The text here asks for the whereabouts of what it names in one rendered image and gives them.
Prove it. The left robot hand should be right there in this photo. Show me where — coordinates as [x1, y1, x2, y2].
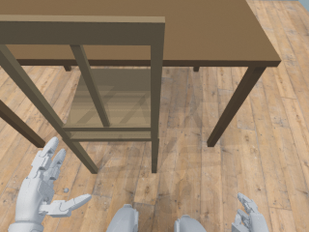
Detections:
[14, 136, 92, 223]

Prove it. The right robot hand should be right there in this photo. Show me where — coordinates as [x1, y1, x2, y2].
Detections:
[232, 192, 269, 232]

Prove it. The robot left shin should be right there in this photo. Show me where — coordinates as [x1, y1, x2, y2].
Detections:
[123, 204, 132, 208]

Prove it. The left robot forearm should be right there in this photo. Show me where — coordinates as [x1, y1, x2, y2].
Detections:
[8, 220, 44, 232]

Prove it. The robot right thigh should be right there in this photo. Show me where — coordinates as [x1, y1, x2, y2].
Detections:
[174, 217, 207, 232]

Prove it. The table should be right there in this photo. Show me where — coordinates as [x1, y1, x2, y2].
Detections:
[0, 0, 282, 148]

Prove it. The chair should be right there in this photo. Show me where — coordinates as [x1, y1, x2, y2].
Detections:
[0, 14, 165, 174]

